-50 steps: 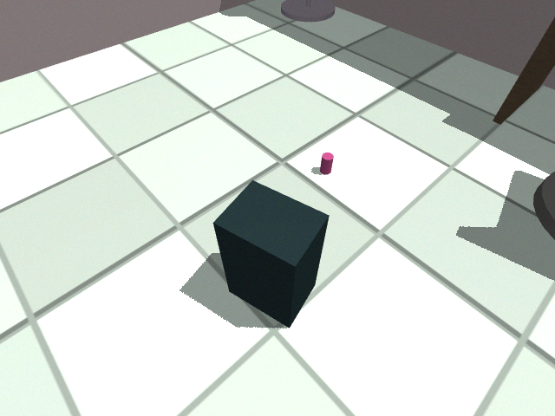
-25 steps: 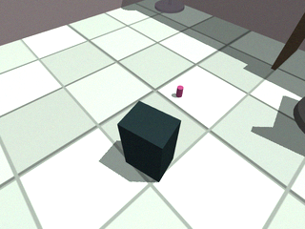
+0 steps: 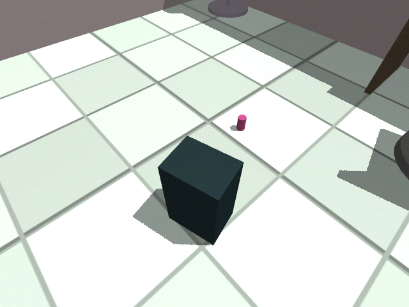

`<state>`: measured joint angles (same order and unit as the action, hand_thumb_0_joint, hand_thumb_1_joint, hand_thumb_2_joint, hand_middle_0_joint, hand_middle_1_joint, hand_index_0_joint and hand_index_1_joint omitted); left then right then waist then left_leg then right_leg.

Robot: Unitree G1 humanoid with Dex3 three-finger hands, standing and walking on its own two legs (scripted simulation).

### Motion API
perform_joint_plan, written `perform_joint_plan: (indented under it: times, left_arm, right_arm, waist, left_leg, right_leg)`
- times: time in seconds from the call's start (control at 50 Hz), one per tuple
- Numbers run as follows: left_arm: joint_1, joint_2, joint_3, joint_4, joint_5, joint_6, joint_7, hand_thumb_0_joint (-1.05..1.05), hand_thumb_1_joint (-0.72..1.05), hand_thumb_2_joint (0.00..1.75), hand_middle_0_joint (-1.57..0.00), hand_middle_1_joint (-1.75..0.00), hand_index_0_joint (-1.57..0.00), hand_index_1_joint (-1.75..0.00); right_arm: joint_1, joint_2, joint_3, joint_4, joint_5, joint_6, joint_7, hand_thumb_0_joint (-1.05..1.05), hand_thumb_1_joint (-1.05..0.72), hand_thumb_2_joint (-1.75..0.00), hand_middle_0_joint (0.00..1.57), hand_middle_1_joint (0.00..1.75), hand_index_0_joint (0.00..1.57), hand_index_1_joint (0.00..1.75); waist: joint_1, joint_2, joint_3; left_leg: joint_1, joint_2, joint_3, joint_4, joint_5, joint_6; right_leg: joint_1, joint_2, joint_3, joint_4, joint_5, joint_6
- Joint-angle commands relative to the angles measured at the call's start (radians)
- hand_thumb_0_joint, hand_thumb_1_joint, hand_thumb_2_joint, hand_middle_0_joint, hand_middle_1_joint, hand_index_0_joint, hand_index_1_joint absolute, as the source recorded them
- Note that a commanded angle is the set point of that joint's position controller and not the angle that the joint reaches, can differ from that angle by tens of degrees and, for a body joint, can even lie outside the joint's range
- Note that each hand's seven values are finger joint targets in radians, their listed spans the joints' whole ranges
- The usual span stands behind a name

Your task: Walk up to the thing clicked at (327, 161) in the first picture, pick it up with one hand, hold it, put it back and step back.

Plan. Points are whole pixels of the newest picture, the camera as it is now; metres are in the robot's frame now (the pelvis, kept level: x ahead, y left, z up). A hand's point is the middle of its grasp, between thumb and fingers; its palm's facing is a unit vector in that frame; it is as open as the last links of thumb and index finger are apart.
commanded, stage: stand
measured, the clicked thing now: (241, 122) +1.35 -0.25 -0.73
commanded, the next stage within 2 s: walk up in 0.12 s
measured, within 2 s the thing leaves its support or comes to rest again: neither
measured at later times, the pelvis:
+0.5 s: pelvis -0.02 +0.08 -0.01, yaw -24 degrees
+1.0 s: pelvis +0.00 +0.05 -0.02, yaw -51 degrees
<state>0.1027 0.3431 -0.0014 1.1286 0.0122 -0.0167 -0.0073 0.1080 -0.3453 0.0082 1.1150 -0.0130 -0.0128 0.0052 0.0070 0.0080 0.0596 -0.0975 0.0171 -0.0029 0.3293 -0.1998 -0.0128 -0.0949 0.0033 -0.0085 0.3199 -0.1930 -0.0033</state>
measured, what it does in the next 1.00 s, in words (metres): steps on the spot, turning right: right foot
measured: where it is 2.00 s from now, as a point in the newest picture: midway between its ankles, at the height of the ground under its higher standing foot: outside the picture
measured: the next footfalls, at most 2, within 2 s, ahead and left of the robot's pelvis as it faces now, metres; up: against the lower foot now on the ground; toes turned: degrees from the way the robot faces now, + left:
right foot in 0.78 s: -0.05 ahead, -0.06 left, +0.00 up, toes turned -42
left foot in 1.16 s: +0.18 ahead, +0.04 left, +0.00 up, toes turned -59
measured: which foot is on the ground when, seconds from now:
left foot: down 0.00-0.80, up 0.82-1.00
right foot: down 0.00-0.38, up 0.40-0.76, down 0.78-1.00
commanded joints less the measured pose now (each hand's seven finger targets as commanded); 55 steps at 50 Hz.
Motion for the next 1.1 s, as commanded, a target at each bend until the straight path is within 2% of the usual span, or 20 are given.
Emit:
perform_joint_plan:
  times: [0.0, 0.08, 0.1, 0.2, 0.32, 0.34, 0.36, 0.38, 0.4, 0.42, 0.5, 0.64, 0.7, 0.74, 0.76, 0.78, 0.8, 0.82, 0.88, 1.08]
  left_arm:
    - [-0.037, 0.216, 0.043, -0.055, -0.003, -0.018, 0.019, 0.00, 0.90, 0.90, -0.20, -0.30, -0.20, -0.30]
    - [-0.037, 0.218, 0.043, -0.059, -0.005, -0.019, 0.019, 0.00, 0.90, 0.90, -0.20, -0.30, -0.20, -0.30]
    - [0.021, 0.276, 0.080, -0.162, 0.015, 0.007, 0.013, 0.00, 0.90, 0.90, -0.20, -0.30, -0.20, -0.30]
    - [0.062, 0.340, 0.130, -0.286, 0.043, -0.001, 0.026, 0.00, 0.90, 0.90, -0.20, -0.30, -0.20, -0.30]
    - [0.009, 0.251, 0.123, -0.418, 0.041, 0.011, 0.023, 0.00, 0.90, 0.90, -0.20, -0.30, -0.20, -0.30]
    - [-0.032, 0.201, 0.111, -0.454, 0.037, 0.016, 0.021, 0.00, 0.90, 0.90, -0.20, -0.30, -0.20, -0.30]
    - [0.025, 0.148, 0.100, -0.463, 0.042, 0.017, 0.025, 0.00, 0.90, 0.90, -0.20, -0.30, -0.20, -0.30]
    - [0.091, 0.221, 0.117, -0.449, 0.045, 0.028, 0.027, 0.00, 0.90, 0.90, -0.20, -0.30, -0.20, -0.30]
    - [0.158, 0.242, 0.127, -0.436, 0.041, 0.039, 0.023, 0.00, 0.90, 0.90, -0.20, -0.30, -0.20, -0.30]
    - [0.158, 0.261, 0.135, -0.423, 0.041, 0.046, 0.010, 0.00, 0.90, 0.90, -0.20, -0.30, -0.20, -0.30]
    - [0.146, 0.245, 0.141, -0.422, 0.017, 0.055, -0.047, 0.00, 0.90, 0.90, -0.20, -0.30, -0.20, -0.30]
    - [0.036, 0.229, 0.110, -0.504, 0.019, 0.027, -0.062, 0.00, 0.90, 0.90, -0.20, -0.30, -0.20, -0.30]
    - [0.091, 0.232, 0.109, -0.489, 0.016, 0.017, -0.053, 0.00, 0.90, 0.90, -0.20, -0.30, -0.20, -0.30]
    - [0.196, 0.248, 0.122, -0.464, 0.021, 0.009, -0.039, 0.00, 0.90, 0.90, -0.20, -0.30, -0.20, -0.30]
    - [0.288, 0.300, 0.143, -0.442, 0.025, 0.000, -0.027, 0.00, 0.90, 0.90, -0.20, -0.30, -0.20, -0.30]
    - [0.312, 0.382, 0.167, -0.457, 0.031, -0.010, -0.013, 0.00, 0.90, 0.90, -0.20, -0.30, -0.20, -0.30]
    - [0.291, 0.387, 0.164, -0.495, 0.024, -0.010, -0.008, 0.00, 0.90, 0.90, -0.20, -0.30, -0.20, -0.30]
    - [0.293, 0.397, 0.164, -0.499, 0.011, -0.002, -0.004, 0.00, 0.90, 0.90, -0.20, -0.30, -0.20, -0.30]
    - [0.175, 0.306, 0.127, -0.537, -0.010, 0.004, 0.018, 0.00, 0.90, 0.90, -0.20, -0.30, -0.20, -0.30]
    - [0.102, 0.303, 0.130, -0.610, 0.020, 0.037, 0.009, 0.00, 0.90, 0.90, -0.20, -0.30, -0.20, -0.30]
  right_arm:
    - [-0.029, -0.210, -0.043, -0.060, 0.005, -0.017, -0.018, 0.00, -0.90, -0.90, 0.20, 0.30, 0.20, 0.30]
    - [-0.024, -0.212, -0.043, -0.061, 0.003, -0.019, -0.018, 0.00, -0.90, -0.90, 0.20, 0.30, 0.20, 0.30]
    - [-0.118, -0.342, -0.138, -0.151, -0.010, -0.005, -0.002, 0.00, -0.90, -0.90, 0.20, 0.30, 0.20, 0.30]
    - [-0.060, -0.219, -0.128, -0.243, -0.003, 0.021, 0.019, 0.00, -0.90, -0.90, 0.20, 0.30, 0.20, 0.30]
    - [0.069, -0.214, -0.157, -0.282, 0.002, 0.026, 0.021, 0.00, -0.90, -0.90, 0.20, 0.30, 0.20, 0.30]
    - [0.136, -0.262, -0.177, -0.281, -0.015, 0.023, 0.015, 0.00, -0.90, -0.90, 0.20, 0.30, 0.20, 0.30]
    - [0.101, -0.323, -0.190, -0.309, -0.027, 0.024, 0.005, 0.00, -0.90, -0.90, 0.20, 0.30, 0.20, 0.30]
    - [0.019, -0.329, -0.194, -0.358, -0.026, 0.025, 0.001, 0.00, -0.90, -0.90, 0.20, 0.30, 0.20, 0.30]
    - [-0.065, -0.333, -0.195, -0.392, -0.024, 0.028, 0.003, 0.00, -0.90, -0.90, 0.20, 0.30, 0.20, 0.30]
    - [-0.106, -0.325, -0.194, -0.406, -0.014, 0.025, 0.006, 0.00, -0.90, -0.90, 0.20, 0.30, 0.20, 0.30]
    - [-0.053, -0.261, -0.171, -0.410, -0.015, 0.001, -0.003, 0.00, -0.90, -0.90, 0.20, 0.30, 0.20, 0.30]
    - [0.115, -0.320, -0.182, -0.443, -0.022, -0.008, 0.027, 0.00, -0.90, -0.90, 0.20, 0.30, 0.20, 0.30]
    - [0.123, -0.320, -0.179, -0.469, -0.017, 0.001, 0.033, 0.00, -0.90, -0.90, 0.20, 0.30, 0.20, 0.30]
    - [0.109, -0.312, -0.174, -0.491, 0.000, 0.009, 0.035, 0.00, -0.90, -0.90, 0.20, 0.30, 0.20, 0.30]
    - [0.111, -0.282, -0.163, -0.503, 0.014, 0.009, 0.036, 0.00, -0.90, -0.90, 0.20, 0.30, 0.20, 0.30]
    - [0.111, -0.219, -0.138, -0.531, 0.022, 0.007, 0.038, 0.00, -0.90, -0.90, 0.20, 0.30, 0.20, 0.30]
    - [0.084, -0.227, -0.128, -0.550, 0.023, 0.009, 0.035, 0.00, -0.90, -0.90, 0.20, 0.30, 0.20, 0.30]
    - [0.065, -0.262, -0.135, -0.550, 0.016, 0.008, 0.024, 0.00, -0.90, -0.90, 0.20, 0.30, 0.20, 0.30]
    - [0.108, -0.276, -0.140, -0.480, 0.020, 0.003, 0.024, 0.00, -0.90, -0.90, 0.20, 0.30, 0.20, 0.30]
    - [0.190, -0.214, -0.146, -0.473, 0.009, 0.009, -0.022, 0.00, -0.90, -0.90, 0.20, 0.30, 0.20, 0.30]
  waist:
    - [-0.006, -0.007, -0.098]
    - [-0.006, -0.011, -0.096]
    - [-0.021, 0.043, -0.014]
    - [-0.016, -0.225, -0.071]
    - [-0.099, -0.109, -0.203]
    - [-0.148, 0.037, -0.212]
    - [-0.107, 0.272, -0.184]
    - [-0.065, 0.206, -0.165]
    - [-0.034, 0.206, -0.146]
    - [-0.020, 0.183, -0.079]
    - [-0.017, 0.150, 0.016]
    - [-0.088, 0.161, -0.006]
    - [-0.072, 0.155, -0.048]
    - [-0.007, 0.082, -0.113]
    - [0.054, -0.050, -0.171]
    - [0.070, -0.303, -0.160]
    - [0.081, -0.299, -0.151]
    - [0.088, -0.266, -0.153]
    - [0.007, -0.141, -0.108]
    - [-0.039, -0.171, -0.052]
  left_leg:
    - [0.021, 0.118, -0.087, -0.034, 0.199, 0.040]
    - [0.020, 0.114, -0.083, -0.034, 0.218, 0.036]
    - [0.065, 0.044, 0.055, 0.169, 0.074, 0.034]
    - [-0.280, -0.029, -0.143, 0.449, -0.387, 0.022]
    - [0.085, -0.039, -0.091, 0.101, -0.105, 0.035]
    - [0.261, 0.082, -0.207, -0.060, -0.082, 0.061]
    - [0.270, 0.304, -0.439, -0.052, 0.116, 0.111]
    - [0.160, 0.401, -0.429, -0.019, 0.193, 0.194]
    - [0.038, 0.439, -0.408, -0.066, 0.035, 0.266]
    - [-0.058, 0.428, -0.371, -0.092, 0.012, 0.280]
    - [-0.056, 0.218, -0.105, -0.048, 0.009, 0.134]
    - [0.014, 0.309, -0.010, 0.018, 0.105, 0.192]
    - [-0.004, 0.302, 0.063, 0.131, 0.254, 0.165]
    - [-0.032, 0.266, 0.144, 0.334, 0.318, 0.127]
    - [-0.161, 0.196, 0.187, 0.559, 0.269, 0.073]
    - [-0.445, 0.055, 0.174, 0.749, -0.194, 0.022]
    - [-0.635, -0.022, 0.059, 0.772, -0.440, -0.012]
    - [-0.568, 0.017, -0.018, 0.805, -0.500, -0.014]
    - [-0.570, 0.077, -0.059, 0.715, -0.347, -0.023]
    - [-0.154, -0.045, 0.007, 0.422, -0.150, 0.043]
  right_leg:
    - [0.023, -0.138, 0.093, -0.042, 0.207, -0.023]
    - [0.021, -0.137, 0.091, -0.042, 0.222, -0.021]
    - [-0.175, -0.138, 0.271, 0.031, 0.407, -0.077]
    - [-0.007, -0.306, 0.656, 0.017, 0.408, -0.257]
    - [-0.243, -0.061, 0.433, 0.170, 0.336, -0.097]
    - [-0.433, 0.055, 0.294, 0.306, 0.167, -0.018]
    - [-0.554, 0.169, 0.193, 0.473, -0.314, 0.015]
    - [-0.515, 0.082, 0.193, 0.604, -0.366, 0.026]
    - [-0.455, 0.028, 0.161, 0.668, -0.357, 0.031]
    - [-0.415, 0.008, 0.130, 0.731, -0.309, 0.030]
    - [-0.445, -0.009, 0.103, 0.725, -0.105, 0.011]
    - [-0.348, -0.038, -0.023, 0.392, -0.196, 0.013]
    - [-0.243, 0.000, -0.073, 0.313, -0.192, -0.011]
    - [-0.091, 0.025, -0.093, 0.158, -0.100, -0.045]
    - [0.102, 0.007, 0.014, 0.086, -0.058, -0.091]
    - [0.242, -0.178, 0.359, 0.050, 0.124, -0.167]
    - [0.318, -0.297, 0.620, 0.069, 0.239, -0.281]
    - [0.211, -0.358, 0.675, 0.064, 0.253, -0.349]
    - [0.209, -0.185, 0.356, 0.154, 0.394, -0.224]
    - [-0.343, -0.065, 0.400, 0.254, 0.355, -0.180]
